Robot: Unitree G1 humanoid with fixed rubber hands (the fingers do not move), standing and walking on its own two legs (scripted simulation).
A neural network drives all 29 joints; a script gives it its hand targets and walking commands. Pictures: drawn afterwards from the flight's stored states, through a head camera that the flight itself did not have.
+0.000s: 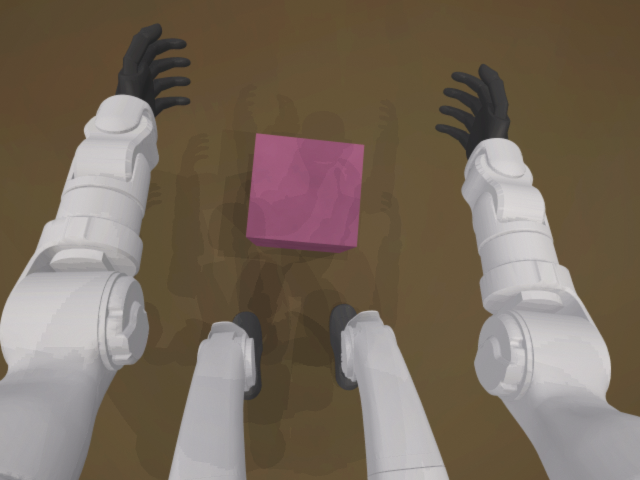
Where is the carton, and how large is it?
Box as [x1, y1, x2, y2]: [246, 133, 363, 252]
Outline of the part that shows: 256,133 246,237 256,245 340,252 356,246 363,145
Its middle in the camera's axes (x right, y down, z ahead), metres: -0.03 -0.08 +0.87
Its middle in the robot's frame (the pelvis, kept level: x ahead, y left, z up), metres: +0.49 -0.04 -0.51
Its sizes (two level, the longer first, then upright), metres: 0.210 0.200 0.250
